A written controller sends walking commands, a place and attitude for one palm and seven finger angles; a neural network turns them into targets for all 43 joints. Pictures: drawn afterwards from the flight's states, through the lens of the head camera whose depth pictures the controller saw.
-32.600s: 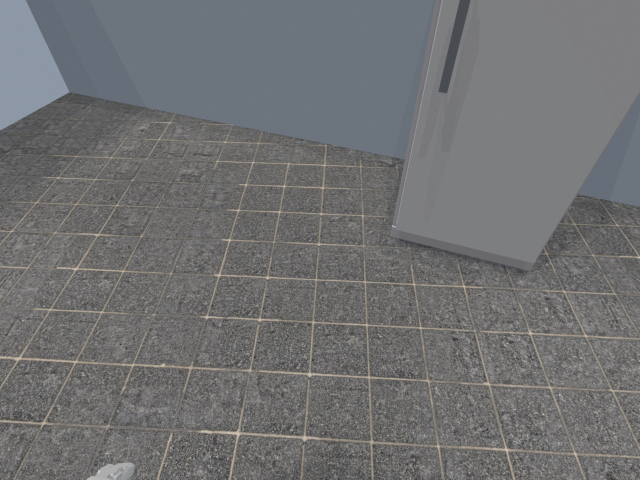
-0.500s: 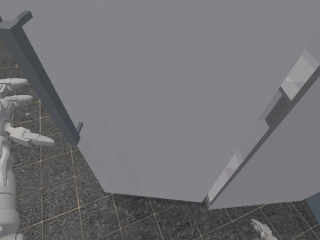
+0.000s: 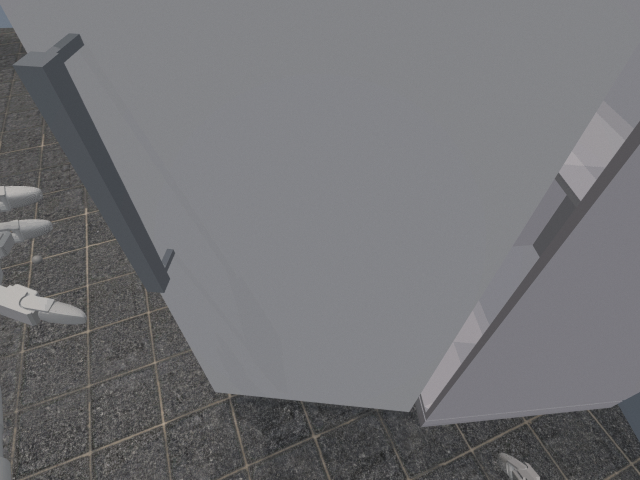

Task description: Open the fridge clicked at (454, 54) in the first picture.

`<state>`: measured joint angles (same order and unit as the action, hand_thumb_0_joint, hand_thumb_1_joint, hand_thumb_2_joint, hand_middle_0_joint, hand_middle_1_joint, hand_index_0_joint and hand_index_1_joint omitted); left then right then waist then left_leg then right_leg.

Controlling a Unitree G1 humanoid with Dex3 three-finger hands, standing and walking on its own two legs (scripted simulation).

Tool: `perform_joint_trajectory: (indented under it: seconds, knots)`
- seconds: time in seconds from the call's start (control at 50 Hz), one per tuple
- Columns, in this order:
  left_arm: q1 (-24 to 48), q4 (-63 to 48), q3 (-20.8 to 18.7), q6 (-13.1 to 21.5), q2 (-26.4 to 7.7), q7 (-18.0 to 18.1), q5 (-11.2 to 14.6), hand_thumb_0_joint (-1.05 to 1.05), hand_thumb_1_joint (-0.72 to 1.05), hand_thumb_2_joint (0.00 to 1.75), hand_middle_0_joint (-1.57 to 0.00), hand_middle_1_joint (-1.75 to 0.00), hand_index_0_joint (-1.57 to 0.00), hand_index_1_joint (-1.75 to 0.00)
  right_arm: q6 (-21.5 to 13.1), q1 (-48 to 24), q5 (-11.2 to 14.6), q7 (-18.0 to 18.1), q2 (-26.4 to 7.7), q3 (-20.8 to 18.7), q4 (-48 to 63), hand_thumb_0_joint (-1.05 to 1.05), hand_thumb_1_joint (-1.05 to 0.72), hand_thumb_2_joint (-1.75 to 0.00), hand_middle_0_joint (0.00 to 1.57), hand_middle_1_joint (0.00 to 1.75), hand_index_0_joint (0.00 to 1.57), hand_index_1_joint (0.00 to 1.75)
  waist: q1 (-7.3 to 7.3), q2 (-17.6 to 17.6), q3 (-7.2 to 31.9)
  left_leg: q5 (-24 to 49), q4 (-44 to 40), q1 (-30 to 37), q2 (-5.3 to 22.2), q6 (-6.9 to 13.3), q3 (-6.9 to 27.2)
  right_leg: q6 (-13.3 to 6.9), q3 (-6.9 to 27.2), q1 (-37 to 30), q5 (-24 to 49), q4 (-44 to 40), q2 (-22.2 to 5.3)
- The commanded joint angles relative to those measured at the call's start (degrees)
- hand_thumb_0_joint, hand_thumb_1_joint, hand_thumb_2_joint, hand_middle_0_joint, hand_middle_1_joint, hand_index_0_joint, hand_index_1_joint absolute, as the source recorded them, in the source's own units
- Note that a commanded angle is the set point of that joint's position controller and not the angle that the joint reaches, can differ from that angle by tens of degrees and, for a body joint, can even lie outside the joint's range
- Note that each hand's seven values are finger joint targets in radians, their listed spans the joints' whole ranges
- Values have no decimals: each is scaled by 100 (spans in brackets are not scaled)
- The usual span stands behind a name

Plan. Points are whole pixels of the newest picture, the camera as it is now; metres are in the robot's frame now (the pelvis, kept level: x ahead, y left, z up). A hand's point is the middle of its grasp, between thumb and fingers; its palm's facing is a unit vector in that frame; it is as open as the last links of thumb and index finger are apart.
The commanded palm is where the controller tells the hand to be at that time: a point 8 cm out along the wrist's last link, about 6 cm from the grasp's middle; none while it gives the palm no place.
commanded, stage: slip the hand off the handle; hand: left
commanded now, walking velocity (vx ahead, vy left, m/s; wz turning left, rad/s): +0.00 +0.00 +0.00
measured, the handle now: (123, 190) +0.40 +0.27 +0.16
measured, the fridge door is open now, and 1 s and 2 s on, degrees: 79 79 79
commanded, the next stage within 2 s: draw the hand back to the body in 0.48 s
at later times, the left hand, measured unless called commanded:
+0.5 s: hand out of the picture +0.22 +0.35 +0.13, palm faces +0.40 -0.88 -0.27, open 14.6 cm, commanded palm +0.18 +0.39 +0.14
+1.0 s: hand out of the picture +0.21 +0.32 +0.16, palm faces +0.03 -1.00 -0.08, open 14.7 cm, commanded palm +0.16 +0.36 +0.16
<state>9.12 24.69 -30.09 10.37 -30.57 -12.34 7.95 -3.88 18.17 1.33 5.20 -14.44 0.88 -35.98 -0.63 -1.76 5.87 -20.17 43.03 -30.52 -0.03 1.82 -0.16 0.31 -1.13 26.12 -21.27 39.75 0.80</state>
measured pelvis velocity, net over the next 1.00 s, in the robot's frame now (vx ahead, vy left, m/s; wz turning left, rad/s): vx -0.01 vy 0.00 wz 0.01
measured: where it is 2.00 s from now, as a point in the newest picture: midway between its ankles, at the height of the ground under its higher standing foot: outside the picture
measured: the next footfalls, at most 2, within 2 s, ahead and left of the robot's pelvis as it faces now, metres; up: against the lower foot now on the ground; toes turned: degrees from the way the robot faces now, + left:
none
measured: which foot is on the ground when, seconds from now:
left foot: down 0.00-1.00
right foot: down 0.00-1.00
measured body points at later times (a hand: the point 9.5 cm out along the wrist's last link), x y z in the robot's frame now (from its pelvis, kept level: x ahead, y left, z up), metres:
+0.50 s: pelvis -0.03 -0.02 +0.00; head -0.02 -0.01 +0.45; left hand +0.20 +0.40 +0.14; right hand +0.15 -0.26 -0.08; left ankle +0.01 +0.09 -0.71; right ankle -0.02 -0.13 -0.71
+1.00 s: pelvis -0.01 +0.00 +0.01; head -0.02 +0.00 +0.46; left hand +0.20 +0.38 +0.17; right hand +0.18 -0.24 -0.04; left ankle +0.01 +0.10 -0.71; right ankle -0.02 -0.13 -0.71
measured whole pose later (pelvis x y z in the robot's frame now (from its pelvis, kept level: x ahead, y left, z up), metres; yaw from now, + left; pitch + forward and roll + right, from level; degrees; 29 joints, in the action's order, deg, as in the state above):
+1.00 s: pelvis -0.01 +0.00 +0.01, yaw +1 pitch +2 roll -2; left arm -9.4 9.8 -35.2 -1.0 -33.2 -37.4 27.7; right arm -16.6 16.0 4.4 4.8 -16.3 2.9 -31.1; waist -0.9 -2.1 5.1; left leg -18.7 39.6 -22.6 0.0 1.7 0.3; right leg 0.3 -1.5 17.8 -19.5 35.6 0.9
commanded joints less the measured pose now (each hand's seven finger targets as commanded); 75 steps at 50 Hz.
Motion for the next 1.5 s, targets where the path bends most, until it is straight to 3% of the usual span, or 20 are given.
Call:
perform_joint_trajectory:
  seconds: [0.0,0.08,0.26,0.4,0.46,0.58,0.6,0.62,0.64,0.68,0.82,0.88,0.98,1.08,1.1,1.12,1.14,1.22,1.38,1.48]
  knots:
    - [1281,-1403,-683,618,-1861,60,264,0,-55,20,-25,-115,-25,-115,-316,-374,19,175,-909,-297,779,0,-90,-90,20,30,20,30,-115,-247,1112,1534,-595,1097,-17,-28,248,-183,-145,-58,1145,-456,198]
    - [1487,-1611,-466,726,-1798,40,194,0,-55,20,-25,-115,-25,-115,-434,-490,15,257,-876,-246,724,0,-90,-90,20,30,20,30,-80,-810,882,874,-684,1083,-44,-16,296,-216,-103,161,567,-507,161]
    - [1093,-1452,-614,644,-1934,-120,414,0,-55,20,-25,-115,-25,-115,-713,-709,69,393,-892,-168,694,0,-90,-90,20,30,20,30,-115,-460,687,12,-823,822,-69,22,361,-169,-38,123,-13,-690,114]
    - [254,-1364,-890,513,-2064,-320,525,0,-55,20,-25,-115,-25,-115,-804,-729,84,338,-878,-156,794,0,-90,-90,20,30,20,30,-268,-414,634,325,-692,625,-98,24,232,-154,25,-100,131,-701,60]
    - [33,-1820,-882,605,-1991,-438,624,0,-55,20,-25,-115,-25,-115,-882,-768,80,318,-878,-170,866,0,-90,-90,20,30,20,30,-267,-471,778,571,-607,761,-117,45,198,-149,10,-140,363,-654,76]
    - [707,-1737,-850,737,-2020,-509,714,0,-55,20,-25,-115,-25,-115,-1027,-677,74,422,-926,-162,630,0,-90,-90,20,30,20,30,-92,-361,457,346,-541,693,-99,33,277,-150,19,148,140,-663,85]
    - [643,-1215,-392,411,-1517,-1182,1357,0,-55,20,-25,-115,-25,-115,-1117,-771,262,484,-1004,-92,654,0,-90,-90,20,30,20,30,155,-422,707,271,-626,877,-52,28,282,-140,206,-294,196,-842,-8]
    - [940,-1524,-649,303,-1920,-1520,1484,0,-55,20,-25,-115,-25,-115,-1185,-797,311,552,-997,-104,669,0,-90,-90,20,30,20,30,31,-427,780,362,-634,970,-53,53,313,-134,185,-429,296,-909,10]
    - [1207,-1780,-639,224,-2049,-1716,1513,0,-55,20,-25,-115,-25,-115,-1240,-855,292,609,-1004,-82,678,0,-90,-90,20,30,20,30,11,-717,1006,512,-635,1130,-82,69,310,-145,190,-554,452,-885,7]
    - [1123,-1866,-728,9,-2195,-2042,1646,0,-55,20,-25,-115,-25,-115,-1357,-862,268,642,-995,-41,716,0,-90,-90,20,30,20,30,-28,-714,1177,887,-660,1352,-64,81,347,-161,225,-738,895,-901,-7]
    - [-491,-1680,-1396,-540,-2510,-2738,1926,0,-55,20,-25,-115,-25,-115,-1503,-851,280,258,-960,-11,1099,0,-90,-90,20,30,20,30,-332,-433,656,1716,-840,1289,-70,55,439,-116,83,-974,1842,-838,-10]
    - [-1384,-2072,-1399,-766,-2082,-2590,2092,0,-55,20,-25,-115,-25,-115,-1558,-880,293,42,-910,-43,1355,0,-90,-90,20,30,20,30,-458,-409,623,1856,-904,1400,-41,18,409,-145,-72,-952,1885,-814,47]
    - [-1477,-2750,-930,-966,-1342,-2257,2197,0,-55,20,-25,-115,-25,-115,-1605,-936,324,-7,-927,-73,1414,0,-90,-90,20,30,20,30,-282,-359,334,1327,-1004,1499,23,-42,423,-144,-156,-548,1321,-926,108]
    - [-649,-3963,-577,-781,-1417,-1912,1910,0,-37,29,-24,-104,-24,-104,-1756,-959,299,159,-916,-48,1281,0,-90,-90,20,30,20,30,-132,-653,409,884,-1166,1812,35,-9,566,-167,-162,-463,825,-1015,108]
    - [-4,-4597,-703,-525,-2079,-415,659,0,-33,31,-24,-102,-24,-102,-1659,-886,-17,95,-919,-91,1102,0,-90,-90,20,30,20,30,-317,-726,98,631,-1319,1429,-30,-46,674,-225,36,-585,678,-1249,50]
    - [-627,-4358,-158,-558,-1134,251,537,0,-30,32,-24,-100,-24,-100,-1667,-908,-35,82,-856,-62,1052,0,-90,-90,20,30,20,30,-117,-674,-89,118,-1592,1508,56,-143,787,-214,-61,-449,528,-1247,-46]
    - [-1152,-4385,108,-633,-652,625,473,0,-26,34,-24,-98,-24,-98,-1664,-929,-32,104,-816,-50,1038,0,-90,-90,20,30,20,30,-144,-596,-269,-270,-1766,1430,105,-189,929,-203,-99,-487,423,-1151,-69]
    - [-1634,-5401,-87,-436,-784,1589,3,0,-12,41,-24,-89,-24,-89,-1486,-1009,-42,138,-702,-52,860,0,-90,-90,20,30,20,30,-274,-1109,290,-279,-1933,1746,138,-169,846,-249,-24,-1027,532,-1191,-152]
    - [-2308,-4823,152,-426,-303,1997,-262,0,17,55,-22,-73,-22,-73,-1113,-1192,-29,137,-624,-110,676,0,-90,-90,20,30,20,30,-261,19,-258,630,-1997,1831,200,-88,525,-196,-60,-1276,840,-1454,-150]
    - [-2302,-5072,267,-407,-276,1996,-323,0,36,64,-22,-62,-22,-62,-957,-1309,-48,101,-614,-136,715,0,-90,-90,20,30,20,30,-320,-104,-159,1156,-1991,2115,182,-59,400,-169,-49,-1455,1076,-1537,-182]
